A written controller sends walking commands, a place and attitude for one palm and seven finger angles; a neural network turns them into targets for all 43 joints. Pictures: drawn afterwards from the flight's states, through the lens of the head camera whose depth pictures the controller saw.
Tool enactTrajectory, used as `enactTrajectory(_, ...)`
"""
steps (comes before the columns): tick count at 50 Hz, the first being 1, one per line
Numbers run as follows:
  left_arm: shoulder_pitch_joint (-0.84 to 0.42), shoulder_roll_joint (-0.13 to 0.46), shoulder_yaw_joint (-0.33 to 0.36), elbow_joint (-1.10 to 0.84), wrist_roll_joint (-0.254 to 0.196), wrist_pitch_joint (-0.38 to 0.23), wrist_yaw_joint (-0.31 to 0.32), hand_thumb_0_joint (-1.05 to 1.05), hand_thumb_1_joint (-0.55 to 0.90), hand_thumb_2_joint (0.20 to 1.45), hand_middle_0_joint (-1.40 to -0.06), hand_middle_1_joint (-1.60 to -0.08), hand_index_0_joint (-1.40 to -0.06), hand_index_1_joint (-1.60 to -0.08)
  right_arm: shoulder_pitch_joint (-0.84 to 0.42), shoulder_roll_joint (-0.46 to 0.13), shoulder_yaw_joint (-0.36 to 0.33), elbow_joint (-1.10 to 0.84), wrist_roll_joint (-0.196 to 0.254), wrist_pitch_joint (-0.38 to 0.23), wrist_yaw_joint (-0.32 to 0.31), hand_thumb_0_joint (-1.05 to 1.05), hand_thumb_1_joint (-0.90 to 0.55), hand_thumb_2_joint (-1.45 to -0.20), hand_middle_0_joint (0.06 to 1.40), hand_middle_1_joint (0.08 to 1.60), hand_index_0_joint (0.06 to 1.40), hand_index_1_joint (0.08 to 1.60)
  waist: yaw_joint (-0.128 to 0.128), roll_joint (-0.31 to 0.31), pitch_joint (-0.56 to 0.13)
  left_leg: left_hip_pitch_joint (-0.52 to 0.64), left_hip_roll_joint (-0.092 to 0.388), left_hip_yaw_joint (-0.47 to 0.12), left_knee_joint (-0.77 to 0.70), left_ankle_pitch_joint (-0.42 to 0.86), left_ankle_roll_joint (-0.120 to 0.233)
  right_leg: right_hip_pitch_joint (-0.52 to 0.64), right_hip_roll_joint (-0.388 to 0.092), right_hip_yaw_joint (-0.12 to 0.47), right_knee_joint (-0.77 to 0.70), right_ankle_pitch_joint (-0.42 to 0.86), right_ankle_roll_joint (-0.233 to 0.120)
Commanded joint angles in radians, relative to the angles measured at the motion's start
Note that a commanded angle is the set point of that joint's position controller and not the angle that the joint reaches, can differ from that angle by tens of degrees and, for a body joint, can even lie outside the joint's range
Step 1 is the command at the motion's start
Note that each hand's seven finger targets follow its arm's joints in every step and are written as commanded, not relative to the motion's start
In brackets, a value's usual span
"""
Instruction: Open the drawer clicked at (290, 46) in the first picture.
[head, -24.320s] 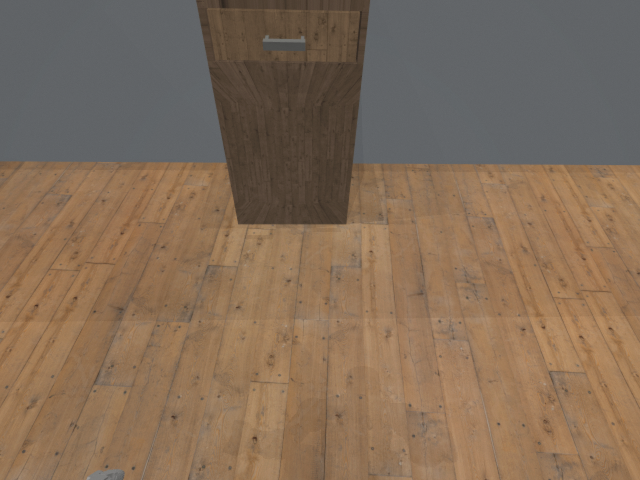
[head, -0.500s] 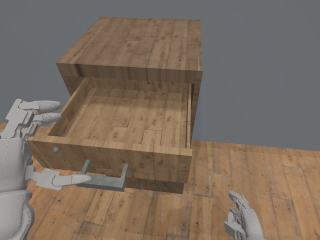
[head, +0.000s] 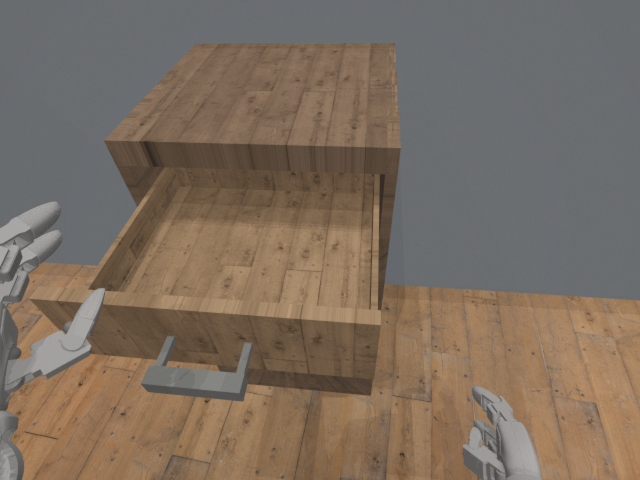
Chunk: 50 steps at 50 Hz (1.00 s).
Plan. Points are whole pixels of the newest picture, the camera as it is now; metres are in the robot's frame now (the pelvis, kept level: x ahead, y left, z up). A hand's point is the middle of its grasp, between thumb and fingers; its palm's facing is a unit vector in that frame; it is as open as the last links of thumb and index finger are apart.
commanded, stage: draw the hand back to the body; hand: left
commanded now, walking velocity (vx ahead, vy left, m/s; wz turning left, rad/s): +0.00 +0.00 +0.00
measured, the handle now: (201, 365) +0.24 +0.19 +0.02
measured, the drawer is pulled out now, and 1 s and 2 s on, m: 0.28 0.28 0.28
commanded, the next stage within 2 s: step back with the hand held close in 0.26 s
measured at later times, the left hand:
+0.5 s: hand (60, 332) +0.17 +0.23 +0.21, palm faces +0.44 -0.76 -0.47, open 7.4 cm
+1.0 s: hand out of the picture +0.10 +0.25 +0.20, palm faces +0.42 -0.77 -0.47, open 7.4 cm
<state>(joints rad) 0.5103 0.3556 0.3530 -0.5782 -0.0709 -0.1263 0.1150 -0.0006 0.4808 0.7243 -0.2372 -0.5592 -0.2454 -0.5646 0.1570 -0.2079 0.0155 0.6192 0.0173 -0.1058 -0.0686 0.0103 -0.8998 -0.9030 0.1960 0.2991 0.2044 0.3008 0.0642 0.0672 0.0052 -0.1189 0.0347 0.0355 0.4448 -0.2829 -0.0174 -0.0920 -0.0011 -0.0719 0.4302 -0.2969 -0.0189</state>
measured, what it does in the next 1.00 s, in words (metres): shifts its weight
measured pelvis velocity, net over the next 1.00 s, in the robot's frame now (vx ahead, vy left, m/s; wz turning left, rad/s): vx -0.09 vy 0.02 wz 0.01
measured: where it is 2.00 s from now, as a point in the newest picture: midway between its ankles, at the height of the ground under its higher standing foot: outside the picture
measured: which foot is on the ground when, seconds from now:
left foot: down 0.00-1.00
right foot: down 0.00-1.00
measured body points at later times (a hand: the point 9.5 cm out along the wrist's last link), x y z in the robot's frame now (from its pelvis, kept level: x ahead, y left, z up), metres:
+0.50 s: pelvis -0.02 -0.01 +0.00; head -0.02 -0.04 +0.45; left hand +0.14 +0.27 +0.24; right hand +0.18 -0.23 -0.09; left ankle -0.03 +0.13 -0.74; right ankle -0.04 -0.10 -0.74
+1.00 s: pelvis -0.09 +0.02 -0.01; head -0.07 +0.02 +0.44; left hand +0.07 +0.29 +0.23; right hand +0.09 -0.21 -0.09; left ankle -0.03 +0.13 -0.74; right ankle -0.04 -0.10 -0.74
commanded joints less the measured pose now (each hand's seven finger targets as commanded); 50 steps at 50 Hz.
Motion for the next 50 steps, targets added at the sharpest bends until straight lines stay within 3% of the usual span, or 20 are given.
enactTrajectory(1, -0.066, 0.162, 0.106, -0.204, -0.004, -0.055, 0.020, 0.000, 0.830, 0.870, -0.205, -0.345, -0.205, -0.345, -0.129, -0.096, -0.037, -0.160, 0.003, -0.058, -0.002, 0.000, -0.900, -0.900, 0.200, 0.300, 0.200, 0.300, -0.007, -0.011, -0.086, 0.050, 0.012, -0.006, -0.022, 0.330, 0.029, -0.028, -0.032, 0.014, -0.052, 0.365, 0.008)
enactTrajectory(3, -0.071, 0.163, 0.103, -0.217, -0.003, -0.055, 0.020, 0.000, 0.900, 0.900, -0.200, -0.300, -0.200, -0.300, -0.128, -0.098, -0.036, -0.164, 0.002, -0.059, -0.001, 0.000, -0.900, -0.900, 0.200, 0.300, 0.200, 0.300, -0.006, -0.023, -0.100, 0.054, 0.010, -0.007, -0.020, 0.330, 0.031, -0.025, -0.032, 0.014, -0.049, 0.365, 0.008)
enactTrajectory(4, -0.080, 0.165, 0.101, -0.217, -0.004, -0.053, 0.020, 0.000, 0.900, 0.900, -0.200, -0.300, -0.200, -0.300, -0.134, -0.101, -0.035, -0.161, 0.003, -0.060, -0.001, 0.000, -0.900, -0.900, 0.200, 0.300, 0.200, 0.300, -0.008, 0.009, -0.084, 0.045, 0.009, -0.010, -0.020, 0.316, 0.028, -0.030, -0.032, 0.018, -0.054, 0.351, 0.004)
enactTrajectory(8, -0.078, 0.169, 0.107, -0.204, -0.005, -0.054, 0.023, 0.000, 0.900, 0.900, -0.200, -0.300, -0.200, -0.300, -0.129, -0.096, -0.032, -0.166, 0.004, -0.060, -0.002, 0.000, -0.900, -0.900, 0.200, 0.300, 0.200, 0.300, -0.004, -0.029, -0.071, 0.038, 0.009, -0.015, -0.025, 0.292, 0.029, -0.040, -0.032, 0.013, -0.051, 0.323, 0.008)
enactTrajectory(18, -0.070, 0.172, 0.112, -0.194, -0.008, -0.068, 0.022, 0.000, 0.900, 0.900, -0.200, -0.300, -0.200, -0.300, -0.138, -0.094, -0.036, -0.165, 0.008, -0.059, -0.002, 0.000, -0.900, -0.900, 0.200, 0.300, 0.200, 0.300, -0.003, -0.023, -0.071, 0.035, 0.006, -0.011, -0.023, 0.244, 0.034, -0.048, -0.037, 0.023, -0.067, 0.287, 0.009)
enactTrajectory(19, -0.252, 0.332, 0.277, -0.254, -0.009, -0.120, 0.027, 0.000, 0.900, 0.900, -0.200, -0.300, -0.200, -0.300, -0.064, -0.114, -0.030, -0.193, 0.019, -0.040, 0.008, 0.000, -0.900, -0.900, 0.200, 0.300, 0.200, 0.300, -0.050, 0.046, 0.037, -0.047, 0.019, -0.034, 0.015, 0.181, 0.048, -0.151, -0.099, 0.097, -0.119, 0.328, 0.004)
enactTrajectory(21, -0.076, 0.221, 0.187, -0.133, -0.005, -0.119, 0.005, 0.000, 0.900, 0.900, -0.200, -0.300, -0.200, -0.300, -0.079, -0.103, -0.036, -0.174, 0.018, -0.018, 0.004, 0.000, -0.900, -0.900, 0.200, 0.300, 0.200, 0.300, -0.063, -0.137, -0.027, -0.030, 0.014, -0.034, 0.076, 0.191, 0.052, -0.146, -0.142, 0.110, -0.112, 0.445, 0.001)
enactTrajectory(23, -0.015, 0.201, 0.167, -0.147, -0.003, -0.120, -0.003, 0.000, 0.900, 0.900, -0.200, -0.300, -0.200, -0.300, -0.092, -0.115, -0.042, -0.191, 0.019, -0.001, 0.005, 0.000, -0.900, -0.900, 0.200, 0.300, 0.200, 0.300, -0.068, -0.130, -0.090, -0.047, 0.017, -0.025, 0.094, 0.253, 0.052, -0.099, -0.163, 0.093, -0.064, 0.552, 0.001)
enactTrajectory(24, 0.000, 0.204, 0.170, -0.170, -0.004, -0.124, -0.004, 0.000, 0.900, 0.900, -0.200, -0.300, -0.200, -0.300, -0.097, -0.121, -0.047, -0.198, 0.019, 0.003, 0.002, 0.000, -0.900, -0.900, 0.200, 0.300, 0.200, 0.300, -0.069, -0.079, -0.113, -0.036, 0.022, -0.025, 0.080, 0.292, 0.052, -0.096, -0.160, 0.086, -0.046, 0.562, 0.003)
enactTrajectory(25, 0.040, 0.207, 0.180, -0.168, -0.003, -0.123, 0.001, 0.000, 0.900, 0.900, -0.200, -0.300, -0.200, -0.300, -0.090, -0.122, -0.050, -0.200, 0.019, 0.011, 0.002, 0.000, -0.900, -0.900, 0.200, 0.300, 0.200, 0.300, -0.068, -0.068, -0.138, -0.038, 0.034, -0.027, 0.069, 0.332, 0.052, -0.081, -0.153, 0.074, -0.025, 0.539, 0.008)
enactTrajectory(28, 0.079, 0.233, 0.210, -0.218, -0.005, -0.121, 0.010, 0.000, 0.900, 0.900, -0.200, -0.300, -0.200, -0.300, -0.094, -0.122, -0.062, -0.222, 0.023, 0.033, 0.002, 0.000, -0.900, -0.900, 0.200, 0.300, 0.200, 0.300, -0.070, -0.103, -0.168, -0.068, 0.046, -0.033, 0.083, 0.392, 0.046, -0.066, -0.149, 0.069, 0.004, 0.544, 0.008)
enactTrajectory(33, 0.122, 0.259, 0.243, -0.275, -0.010, -0.131, 0.031, 0.000, 0.900, 0.900, -0.200, -0.300, -0.200, -0.300, -0.095, -0.122, -0.069, -0.235, 0.021, 0.039, -0.008, 0.000, -0.900, -0.900, 0.200, 0.300, 0.200, 0.300, -0.066, -0.049, -0.167, -0.122, 0.073, -0.085, 0.042, 0.364, 0.049, -0.097, -0.123, 0.066, 0.034, 0.376, 0.006)
enactTrajectory(35, 0.124, 0.259, 0.244, -0.297, -0.008, -0.136, 0.038, 0.000, 0.900, 0.900, -0.200, -0.300, -0.200, -0.300, -0.094, -0.128, -0.069, -0.235, 0.017, 0.032, -0.011, 0.000, -0.900, -0.900, 0.200, 0.300, 0.200, 0.300, -0.061, 0.000, -0.155, -0.161, 0.093, -0.121, -0.002, 0.321, 0.057, -0.099, -0.096, 0.055, 0.050, 0.280, 0.010)
enactTrajectory(39, 0.119, 0.262, 0.253, -0.308, -0.002, -0.147, 0.047, 0.000, 0.900, 0.900, -0.200, -0.300, -0.200, -0.300, -0.084, -0.133, -0.071, -0.235, 0.013, 0.011, -0.011, 0.000, -0.900, -0.900, 0.200, 0.300, 0.200, 0.300, -0.055, 0.060, -0.142, -0.265, 0.121, -0.138, -0.064, 0.185, 0.070, -0.072, -0.069, 0.052, 0.108, 0.166, 0.018)
enactTrajectory(41, 0.098, 0.247, 0.241, -0.302, 0.001, -0.151, 0.049, 0.000, 0.900, 0.900, -0.200, -0.300, -0.200, -0.300, -0.073, -0.133, -0.066, -0.235, 0.012, -0.003, -0.007, 0.000, -0.900, -0.900, 0.200, 0.300, 0.200, 0.300, -0.057, 0.063, -0.116, -0.338, 0.130, -0.139, -0.083, 0.051, 0.077, -0.067, -0.066, 0.061, 0.127, 0.107, 0.019)
enactTrajectory(44, 0.061, 0.257, 0.245, -0.296, 0.008, -0.159, 0.056, 0.000, 0.900, 0.900, -0.200, -0.300, -0.200, -0.300, -0.059, -0.139, -0.068, -0.228, 0.013, -0.021, -0.006, 0.000, -0.900, -0.900, 0.200, 0.300, 0.200, 0.300, -0.066, 0.032, -0.087, -0.385, 0.109, -0.126, -0.065, -0.135, 0.076, -0.102, -0.088, 0.105, 0.084, 0.035, 0.010)
enactTrajectory(45, 0.053, 0.247, 0.234, -0.291, 0.008, -0.161, 0.058, 0.000, 0.900, 0.900, -0.200, -0.300, -0.200, -0.300, -0.052, -0.132, -0.064, -0.226, 0.014, -0.027, -0.006, 0.000, -0.900, -0.900, 0.200, 0.300, 0.200, 0.300, -0.071, -0.018, -0.081, -0.380, 0.095, -0.122, -0.039, -0.166, 0.073, -0.134, -0.103, 0.127, 0.050, -0.006, 0.006)
enactTrajectory(48, 0.019, 0.239, 0.213, -0.294, 0.009, -0.165, 0.063, 0.000, 0.900, 0.900, -0.200, -0.300, -0.200, -0.300, -0.038, -0.133, -0.064, -0.209, 0.012, -0.039, -0.001, 0.000, -0.900, -0.900, 0.200, 0.300, 0.200, 0.300, -0.083, -0.100, -0.058, -0.261, 0.034, -0.090, 0.112, -0.173, 0.048, -0.313, -0.168, 0.200, -0.095, -0.149, -0.030)
enactTrajectory(49, 0.009, 0.262, 0.227, -0.306, 0.011, -0.164, 0.069, 0.000, 0.900, 0.900, -0.200, -0.300, -0.200, -0.300, -0.037, -0.138, -0.068, -0.196, 0.009, -0.040, -0.005, 0.000, -0.900, -0.900, 0.200, 0.300, 0.200, 0.300, -0.086, -0.105, -0.065, -0.198, 0.021, -0.076, 0.159, -0.153, 0.040, -0.371, -0.190, 0.213, -0.123, -0.169, -0.046)
enactTrajectory(50, 0.006, 0.242, 0.208, -0.301, 0.010, -0.163, 0.071, 0.000, 0.900, 0.900, -0.200, -0.300, -0.200, -0.300, -0.036, -0.127, -0.060, -0.189, 0.004, -0.041, -0.005, 0.000, -0.900, -0.900, 0.200, 0.300, 0.200, 0.300, -0.087, -0.118, -0.067, -0.182, 0.018, -0.076, 0.171, -0.129, 0.040, -0.379, -0.201, 0.197, -0.120, -0.145, -0.049)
